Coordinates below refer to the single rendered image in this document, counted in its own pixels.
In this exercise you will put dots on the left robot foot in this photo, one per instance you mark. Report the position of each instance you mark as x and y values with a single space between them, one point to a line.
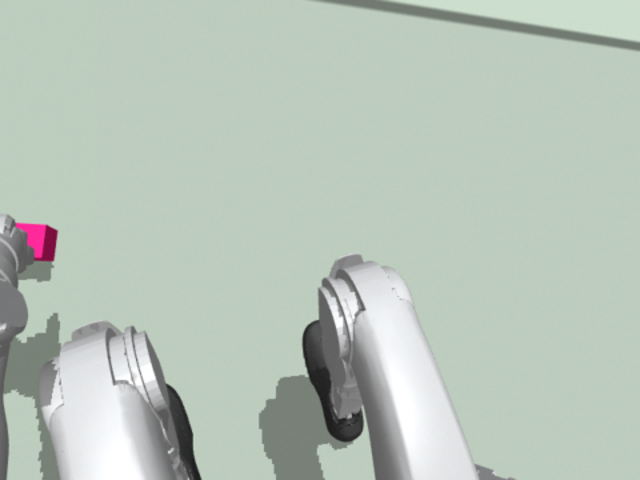
184 433

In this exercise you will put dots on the right robot foot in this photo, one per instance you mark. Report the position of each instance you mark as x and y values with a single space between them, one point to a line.
344 430

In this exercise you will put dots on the right robot hand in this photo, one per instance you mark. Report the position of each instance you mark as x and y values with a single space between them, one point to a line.
488 474

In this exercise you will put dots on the left robot arm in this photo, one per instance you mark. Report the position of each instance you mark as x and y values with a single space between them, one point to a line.
13 311

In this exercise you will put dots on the small box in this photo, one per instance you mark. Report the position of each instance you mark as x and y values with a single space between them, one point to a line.
42 238

